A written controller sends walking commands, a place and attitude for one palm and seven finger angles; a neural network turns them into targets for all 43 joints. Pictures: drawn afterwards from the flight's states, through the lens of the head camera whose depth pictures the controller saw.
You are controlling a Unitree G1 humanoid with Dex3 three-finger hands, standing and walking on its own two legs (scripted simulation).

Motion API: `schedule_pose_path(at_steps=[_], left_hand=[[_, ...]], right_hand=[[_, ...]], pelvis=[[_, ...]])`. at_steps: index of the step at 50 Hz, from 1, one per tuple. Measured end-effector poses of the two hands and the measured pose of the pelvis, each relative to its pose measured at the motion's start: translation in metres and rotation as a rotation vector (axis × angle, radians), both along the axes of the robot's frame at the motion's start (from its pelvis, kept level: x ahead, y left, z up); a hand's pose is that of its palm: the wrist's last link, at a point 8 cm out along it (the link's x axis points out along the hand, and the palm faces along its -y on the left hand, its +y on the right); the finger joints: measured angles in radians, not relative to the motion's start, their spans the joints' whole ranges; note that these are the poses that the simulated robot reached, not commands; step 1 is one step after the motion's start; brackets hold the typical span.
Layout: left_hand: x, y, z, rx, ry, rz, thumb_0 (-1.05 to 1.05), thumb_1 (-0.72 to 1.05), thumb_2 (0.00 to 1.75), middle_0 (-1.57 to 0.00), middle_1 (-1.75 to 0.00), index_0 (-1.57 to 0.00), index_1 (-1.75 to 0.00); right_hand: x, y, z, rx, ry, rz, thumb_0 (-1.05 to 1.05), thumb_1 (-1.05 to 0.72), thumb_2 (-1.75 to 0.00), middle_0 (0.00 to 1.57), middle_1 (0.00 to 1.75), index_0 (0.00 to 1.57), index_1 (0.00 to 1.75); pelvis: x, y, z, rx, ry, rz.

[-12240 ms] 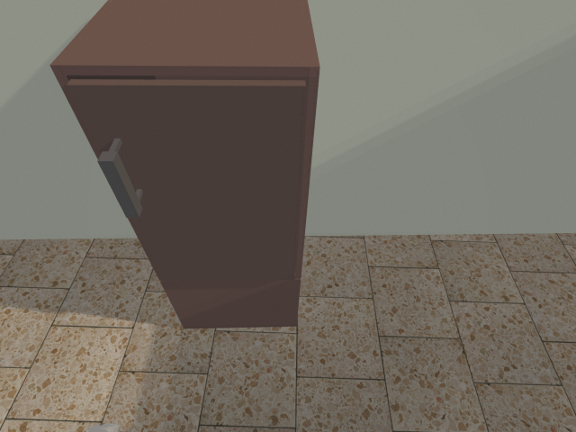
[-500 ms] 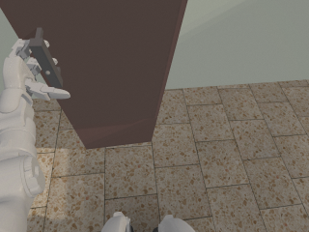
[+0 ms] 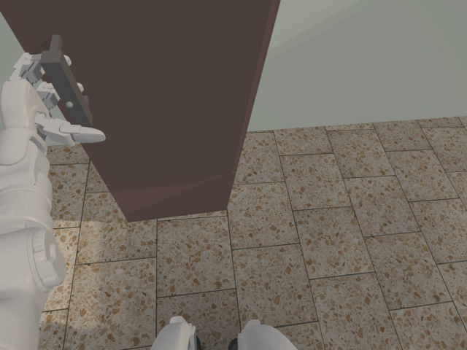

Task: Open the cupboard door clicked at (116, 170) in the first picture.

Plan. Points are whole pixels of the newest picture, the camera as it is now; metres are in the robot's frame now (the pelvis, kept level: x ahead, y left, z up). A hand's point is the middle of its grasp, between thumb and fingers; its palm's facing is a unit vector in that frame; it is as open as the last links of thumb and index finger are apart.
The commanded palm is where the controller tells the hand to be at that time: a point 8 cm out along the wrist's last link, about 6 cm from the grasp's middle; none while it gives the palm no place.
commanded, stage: close the thumb around the handle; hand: left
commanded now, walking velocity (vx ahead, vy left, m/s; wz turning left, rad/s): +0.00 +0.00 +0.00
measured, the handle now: (71, 84) +0.54 +0.24 +0.08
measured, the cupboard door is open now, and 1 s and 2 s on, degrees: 0 5 50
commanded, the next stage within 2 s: pull the door open along its arc in 0.60 s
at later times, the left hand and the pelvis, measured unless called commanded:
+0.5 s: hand (76, 106) +0.49 +0.22 +0.09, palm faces +0.07 -1.00 +0.01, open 6.4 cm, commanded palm +0.47 +0.28 +0.08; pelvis +0.00 +0.00 +0.00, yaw +0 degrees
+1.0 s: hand (87, 118) +0.47 +0.21 +0.08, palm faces +0.11 -0.99 +0.00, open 5.9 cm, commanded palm +0.41 +0.25 +0.08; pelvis +0.01 -0.01 +0.01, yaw -1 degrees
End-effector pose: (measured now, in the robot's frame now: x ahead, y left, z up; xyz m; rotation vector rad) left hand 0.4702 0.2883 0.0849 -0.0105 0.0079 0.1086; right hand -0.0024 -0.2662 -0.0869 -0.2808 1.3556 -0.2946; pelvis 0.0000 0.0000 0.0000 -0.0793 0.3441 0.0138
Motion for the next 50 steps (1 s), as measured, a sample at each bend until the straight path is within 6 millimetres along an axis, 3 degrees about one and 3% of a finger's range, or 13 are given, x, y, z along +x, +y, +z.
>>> schedule_pose_path(at_steps=[7,24,31,39,45,50], left_hand=[[0.002,-0.003,0.003,-0.001,-0.015,-0.005,-0.01,-0.25,0.41,-0.32,-1.23,-0.32,-1.23],[-0.005,-0.010,0.004,0.008,-0.010,-0.038,-0.01,0.57,0.76,-0.38,-1.32,-0.38,-1.32],[-0.001,-0.016,0.001,-0.002,0.009,-0.035,-0.03,0.62,0.81,-0.37,-1.33,-0.38,-1.34],[0.002,-0.021,-0.002,0.003,0.004,-0.019,-0.04,0.67,0.85,-0.38,-1.34,-0.39,-1.35],[-0.008,-0.025,-0.002,0.001,-0.004,0.004,-0.03,0.69,0.82,-0.35,-1.35,-0.37,-1.35],[-0.026,-0.030,-0.003,0.006,-0.011,0.006,-0.03,0.69,0.76,-0.35,-1.35,-0.36,-1.35]], right_hand=[[-0.006,0.000,0.000,0.002,0.022,-0.008,0.00,-0.90,-0.90,0.21,0.30,0.20,0.30],[0.008,0.003,-0.002,0.023,-0.020,-0.001,0.00,-0.90,-0.90,0.21,0.30,0.20,0.30],[0.012,-0.002,-0.002,0.005,-0.053,0.014,0.00,-0.90,-0.90,0.21,0.30,0.20,0.30],[-0.001,-0.007,-0.003,0.000,-0.043,-0.002,0.00,-0.90,-0.90,0.21,0.30,0.20,0.30],[-0.007,-0.004,-0.003,0.032,-0.013,-0.024,0.00,-0.90,-0.90,0.21,0.30,0.20,0.30],[0.005,-0.001,-0.002,0.062,-0.049,-0.042,0.00,-0.90,-0.90,0.21,0.30,0.20,0.30]], pelvis=[[0.001,0.000,0.000,-0.001,0.004,-0.001],[0.003,-0.002,0.002,0.004,-0.012,-0.002],[-0.003,-0.004,-0.001,0.005,-0.006,0.000],[-0.007,-0.007,-0.003,0.007,0.005,-0.008],[-0.001,-0.007,0.001,0.013,-0.006,-0.018],[0.008,-0.007,0.007,0.020,-0.030,-0.029]])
